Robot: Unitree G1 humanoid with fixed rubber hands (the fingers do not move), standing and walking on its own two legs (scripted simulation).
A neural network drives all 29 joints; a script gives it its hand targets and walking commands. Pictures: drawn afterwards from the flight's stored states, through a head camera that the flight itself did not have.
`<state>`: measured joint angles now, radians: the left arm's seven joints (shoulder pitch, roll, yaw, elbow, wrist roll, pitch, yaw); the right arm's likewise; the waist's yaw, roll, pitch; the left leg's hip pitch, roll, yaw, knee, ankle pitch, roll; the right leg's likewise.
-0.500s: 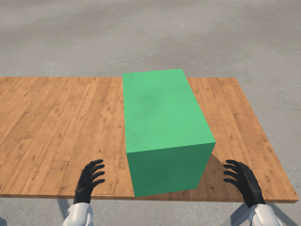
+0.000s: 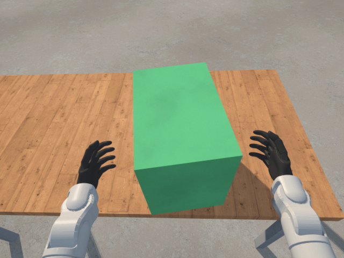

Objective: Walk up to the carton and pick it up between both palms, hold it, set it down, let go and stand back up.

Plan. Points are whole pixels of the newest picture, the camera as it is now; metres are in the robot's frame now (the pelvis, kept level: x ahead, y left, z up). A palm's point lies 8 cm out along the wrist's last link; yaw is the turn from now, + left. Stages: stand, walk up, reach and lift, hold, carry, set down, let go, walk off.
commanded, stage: reach and lift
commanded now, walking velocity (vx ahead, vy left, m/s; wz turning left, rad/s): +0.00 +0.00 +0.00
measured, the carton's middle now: (178, 138) +0.45 -0.01 -0.01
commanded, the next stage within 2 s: none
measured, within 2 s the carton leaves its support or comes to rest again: neither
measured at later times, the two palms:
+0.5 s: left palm (89, 142) +0.36 +0.19 +0.11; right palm (275, 127) +0.38 -0.22 +0.10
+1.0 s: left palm (97, 140) +0.39 +0.19 +0.07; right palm (264, 127) +0.41 -0.22 +0.07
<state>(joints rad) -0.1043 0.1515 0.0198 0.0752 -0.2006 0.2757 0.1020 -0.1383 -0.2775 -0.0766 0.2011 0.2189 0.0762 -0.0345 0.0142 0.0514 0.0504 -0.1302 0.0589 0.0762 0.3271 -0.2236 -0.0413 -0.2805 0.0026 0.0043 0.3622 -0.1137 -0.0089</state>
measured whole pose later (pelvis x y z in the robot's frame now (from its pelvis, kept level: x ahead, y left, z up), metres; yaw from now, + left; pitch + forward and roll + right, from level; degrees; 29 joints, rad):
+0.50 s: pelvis +0.00 +0.00 +0.00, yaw +1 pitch +3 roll +0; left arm -0.42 0.21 0.08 0.14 -0.18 0.51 0.10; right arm -0.50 -0.35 -0.05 0.43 0.30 0.21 -0.03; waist -0.01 0.02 0.02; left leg -0.18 0.07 0.06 0.35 -0.23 -0.05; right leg -0.31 0.01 -0.01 0.35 -0.11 -0.01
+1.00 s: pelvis +0.01 -0.01 +0.00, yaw +2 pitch +7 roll +0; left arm -0.60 0.18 0.13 0.65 -0.10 0.22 0.05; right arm -0.65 -0.31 -0.01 0.79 0.27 0.06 -0.04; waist -0.02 0.02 -0.02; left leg -0.24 0.07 0.04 0.35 -0.22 -0.05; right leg -0.36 0.01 -0.03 0.35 -0.11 -0.02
